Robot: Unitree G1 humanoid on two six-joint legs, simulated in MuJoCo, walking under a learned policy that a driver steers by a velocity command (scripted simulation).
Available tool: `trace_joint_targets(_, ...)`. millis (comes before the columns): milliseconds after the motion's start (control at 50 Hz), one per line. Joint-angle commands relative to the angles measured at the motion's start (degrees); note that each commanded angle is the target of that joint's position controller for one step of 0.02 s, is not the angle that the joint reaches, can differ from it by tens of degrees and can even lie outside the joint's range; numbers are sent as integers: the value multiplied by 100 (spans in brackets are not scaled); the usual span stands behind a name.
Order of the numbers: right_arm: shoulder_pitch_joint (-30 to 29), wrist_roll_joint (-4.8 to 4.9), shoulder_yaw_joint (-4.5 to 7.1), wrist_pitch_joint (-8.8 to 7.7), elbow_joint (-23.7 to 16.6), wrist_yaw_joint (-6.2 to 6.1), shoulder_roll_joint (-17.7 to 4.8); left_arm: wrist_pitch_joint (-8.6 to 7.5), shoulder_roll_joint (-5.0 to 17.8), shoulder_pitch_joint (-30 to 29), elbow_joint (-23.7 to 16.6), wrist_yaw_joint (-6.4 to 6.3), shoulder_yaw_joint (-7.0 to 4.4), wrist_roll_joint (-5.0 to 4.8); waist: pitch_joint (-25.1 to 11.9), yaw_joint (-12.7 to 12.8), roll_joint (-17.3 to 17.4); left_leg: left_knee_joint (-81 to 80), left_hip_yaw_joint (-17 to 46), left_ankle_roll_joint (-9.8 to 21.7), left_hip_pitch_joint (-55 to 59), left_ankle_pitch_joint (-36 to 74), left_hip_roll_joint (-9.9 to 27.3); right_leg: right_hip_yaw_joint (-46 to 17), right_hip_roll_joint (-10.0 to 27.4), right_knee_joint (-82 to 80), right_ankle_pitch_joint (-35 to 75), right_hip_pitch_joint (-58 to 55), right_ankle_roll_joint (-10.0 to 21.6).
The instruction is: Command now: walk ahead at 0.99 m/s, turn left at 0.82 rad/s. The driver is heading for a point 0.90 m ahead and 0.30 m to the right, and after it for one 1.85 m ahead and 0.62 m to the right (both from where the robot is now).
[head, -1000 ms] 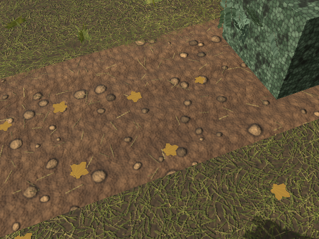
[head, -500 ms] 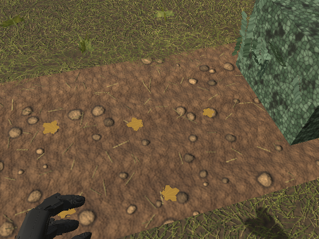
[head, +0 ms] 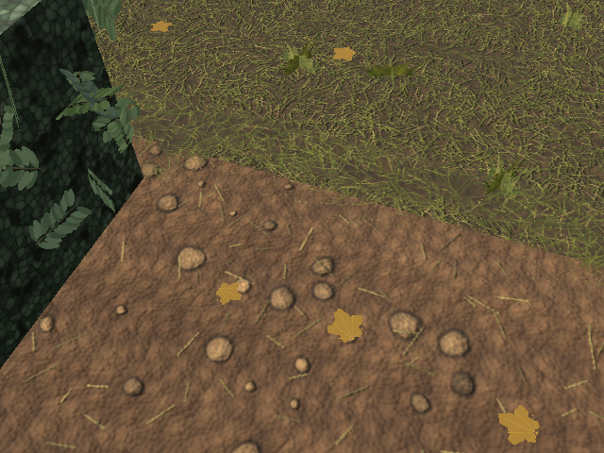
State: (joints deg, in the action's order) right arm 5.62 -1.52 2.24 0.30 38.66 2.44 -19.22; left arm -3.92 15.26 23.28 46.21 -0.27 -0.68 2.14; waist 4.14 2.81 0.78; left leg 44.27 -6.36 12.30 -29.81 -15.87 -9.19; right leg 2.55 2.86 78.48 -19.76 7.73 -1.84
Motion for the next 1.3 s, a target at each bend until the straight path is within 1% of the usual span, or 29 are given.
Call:
trace_joint_targets(20, 1436, -2, 433, -58, 171, -253, -1117, -295, 990, -712, -1133, -14, -113, 20, -669, -508, -577, -3014, 4300, 1018, 3686, -294, 2172, -675, 307, 524, 76, 3954, 85)
trace_joint_targets(80, 1065, 14, 168, -395, 220, -283, -545, 83, 711, -205, -799, 59, -13, 215, -222, 124, -649, -3185, 2937, 708, 1646, 724, 1585, -566, 669, -574, -211, 2680, -30)
trace_joint_targets(160, 1519, 90, 160, -665, 523, -103, -499, 136, 441, -1556, -1175, 204, 78, -19, 391, -314, -291, -3758, 1536, 90, 1373, 2289, 1021, -32, 708, -2486, 1558, 2871, 180)
trace_joint_targets(240, 1886, 114, 138, -824, 758, -116, -598, 58, 329, -2098, -1187, 335, 102, -229, 323, -598, -139, -4360, 787, -433, 2327, 3728, 1273, 268, 205, -4067, 3204, 2390, 649)
trace_joint_targets(320, 1853, -54, 176, -738, 826, -353, -904, 55, 713, -1735, -923, 343, -40, -166, -337, -235, 455, -3307, 203, -903, 3929, 7447, 1641, 610, -657, -4390, 2472, 1869, 914)
trace_joint_targets(360, 1457, -246, 235, -548, 722, -487, -1056, 131, 1104, -91, -394, 288, -220, -157, -1117, 622, 705, -1134, 45, -1039, 3966, 8732, 1853, 632, -1038, -4159, 1591, 498, 1111)
trace_joint_targets(380, 1006, -260, 264, -457, 595, -514, -1139, 153, 1278, 1199, 4, 228, -348, -144, -1398, 1330, 545, 853, -74, -1058, 3223, 8192, 1745, 325, -891, -4528, 1293, -654, 1349)
trace_joint_targets(400, 735, -256, 149, -514, 490, -451, -708, 219, 1527, 1786, 202, 139, -482, -133, -1402, 1452, -253, 3313, -58, -981, 1615, 3823, 1018, -494, -350, -4237, 597, -1771, 1608)
trace_joint_targets(420, 1448, -1, -49, -650, 44, -273, 45, 266, 1961, 905, 56, 116, -578, -10, -1674, 174, -2326, 5298, 602, -1399, -1506, -1367, 52, -4224, 1082, -5150, -100, -3293, 2884)
trace_joint_targets(440, 1083, -95, -136, -776, -55, -292, -312, 267, 1558, 451, -225, 149, -574, -103, -1737, 437, -814, 5049, 1392, -1156, -1896, -736, 449, -5111, 1196, -6176, -709, -2997, 2838)
trace_joint_targets(480, 621, -142, -180, -861, -157, -232, -467, 238, 1045, 185, -106, 132, -466, -138, -550, -44, 483, 3748, 1352, -1061, -1405, -19, 1058, -4043, 896, -6610, -555, -1065, 2299)
trace_joint_targets(540, 570, -345, -302, -504, -330, -180, -262, 53, 969, 40, -39, 85, -382, -168, 78, -533, 293, 2696, 1109, -1350, -781, -282, 1397, -2919, 127, -6834, 258, 708, 2077)
trace_joint_targets(620, -756, -186, -450, -450, -907, -72, -75, -71, 1117, 108, -63, 105, -480, -229, 443, -168, -71, 362, 578, -1589, -174, 1210, 1403, -2306, -379, -7190, 1632, 1664, 1844)
trace_joint_targets(720, -1249, -51, -432, -520, -1098, -113, -97, -43, 1308, 525, 71, 86, -606, -285, -110, 300, -393, -1204, 556, -1391, 426, 2243, 970, -2410, -238, -6559, 3878, 198, 1368)
trace_joint_targets(760, -643, -51, -292, -553, -931, -208, -404, -48, 1479, 361, 27, 33, -651, -251, -647, -21, -395, -1546, 633, -1280, 1497, 1694, 697, -2460, -242, -5593, 5183, -162, 1104)
trace_joint_targets(780, 204, -3, -161, -580, -720, -286, -667, -65, 1693, 159, -21, 47, -694, -200, -1182, -506, -434, -1514, 724, -1220, 2445, 1230, 695, -2461, -266, -4548, 5426, -133, 989)
trace_joint_targets(800, 1464, -12, -6, -608, -401, -388, -938, -123, 1684, -242, -121, 66, -695, -159, -1717, -1212, -397, -1337, 976, -1122, 3796, 747, 1089, -2356, -453, -3189, 4843, 514, 910)
trace_joint_targets(820, 2720, -173, 162, -619, -186, -515, -1312, -192, 882, -334, -283, 57, -491, -114, -2494, -1516, 495, -1316, 2256, -973, 5114, -1244, 2464, -1876, -748, -1261, 1626, 1407, 972)
trace_joint_targets(840, 2150, -313, 262, -572, -269, -470, -1727, -157, 286, 475, -667, 58, -276, -458, -3287, -674, 2435, -2534, 5677, -305, 5971, -2115, 3995, -1185, -1169, 283, -1011, 2966, 766)
trace_joint_targets(860, 1526, -234, 281, -502, -376, -433, -1181, -27, 824, 97, -475, -1, -289, -269, -2545, -741, 1382, -2804, 5625, -178, 5247, -3192, 3621, -985, -564, 506, -288, 3688, 862)
trace_joint_targets(900, 1183, -192, 81, -501, -225, -380, -350, 99, 967, -789, -507, 131, -359, -93, -1044, -752, 115, -2840, 3509, -394, 3677, -1409, 3006, -769, -149, -18, 358, 3636, 788)
trace_joint_targets(980, 1649, 7, 15, -686, 435, -280, -53, 392, 392, -1363, -967, 379, -200, -1, -286, -384, 440, -3183, 1589, -721, 2756, 770, 2642, -669, 304, -348, 363, 3806, 719)
trace_joint_targets(1120, 1543, -6, 80, -833, 725, -247, -412, 412, 395, -2650, -1589, 642, -1, -30, 420, -218, 117, -3897, -738, -1063, 2089, 3233, 1997, 409, -23, -2985, 2125, 2816, 912)
trace_joint_targets(1180, 2012, -15, 148, -733, 868, -333, -871, 329, 538, -2352, -1354, 583, -22, 22, 49, 4, 390, -3039, -825, -1072, 2879, 6945, 2211, 777, -735, -3555, 1703, 1736, 1206)
trace_joint_targets(1220, 1780, -47, 196, -550, 801, -400, -1197, 267, 902, -721, -785, 442, -201, 49, -812, 861, 629, -923, -713, -925, 2791, 7799, 2446, 451, -1012, -3762, 1089, -73, 1472)
trace_joint_targets(1240, 1545, -41, 187, -487, 729, -391, -1197, 258, 1139, 416, -382, 320, -352, 68, -1221, 1389, 527, 785, -758, -852, 2102, 6956, 2294, 131, -950, -4371, 1065, -1479, 1620)
trace_joint_targets(1260, 1818, -143, 90, -478, 673, -296, -606, 303, 1599, 346, -241, 163, -509, 62, -1322, 800, -553, 3101, -609, -921, 607, 725, 1528, -1103, 29, -4226, 458, -2532, 1671)
trace_joint_targets(1280, 2396, 165, -28, -516, 197, -263, -310, 347, 2069, -68, -582, 109, -601, 71, -2541, 215, -1603, 5061, 279, -1072, -1229, -1431, 923, -4470, 1733, -5147, 304, -3927, 2612)
trace_joint_targets(1300, 1420, 141, 29, -596, 93, -299, -732, 349, 1741, 28, -630, 57, -603, 8, -2250, 632, -226, 4977, 915, -973, -1692, -624, 1123, -4385, 1515, -5918, 22, -3408, 2351)
